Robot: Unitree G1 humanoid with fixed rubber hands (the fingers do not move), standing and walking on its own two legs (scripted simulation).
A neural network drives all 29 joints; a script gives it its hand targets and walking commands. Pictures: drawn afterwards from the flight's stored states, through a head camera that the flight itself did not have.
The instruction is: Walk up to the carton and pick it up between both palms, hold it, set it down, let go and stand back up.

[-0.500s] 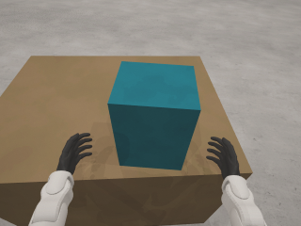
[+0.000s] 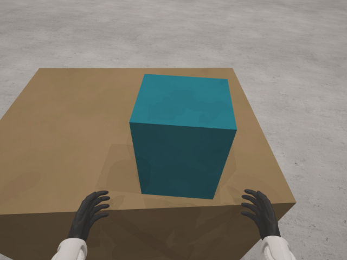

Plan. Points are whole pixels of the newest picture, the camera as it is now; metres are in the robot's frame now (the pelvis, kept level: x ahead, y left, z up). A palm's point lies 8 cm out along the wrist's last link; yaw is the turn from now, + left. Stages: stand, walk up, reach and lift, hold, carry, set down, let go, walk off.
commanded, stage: set down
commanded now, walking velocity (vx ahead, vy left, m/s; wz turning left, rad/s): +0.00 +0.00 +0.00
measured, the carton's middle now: (181, 141) +0.41 +0.01 +0.05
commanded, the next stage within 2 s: let go in 0.90 s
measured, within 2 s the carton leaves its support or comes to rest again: neither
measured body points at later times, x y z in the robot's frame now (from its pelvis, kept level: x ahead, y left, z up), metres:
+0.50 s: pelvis +0.00 -0.01 +0.00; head +0.00 -0.01 +0.45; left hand +0.19 +0.22 -0.06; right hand +0.19 -0.21 -0.06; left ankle -0.02 +0.09 -0.75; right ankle +0.00 -0.11 -0.75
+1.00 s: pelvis +0.00 -0.01 +0.00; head +0.01 -0.01 +0.45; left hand +0.16 +0.22 -0.09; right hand +0.16 -0.24 -0.09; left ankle -0.02 +0.09 -0.75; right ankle +0.00 -0.11 -0.75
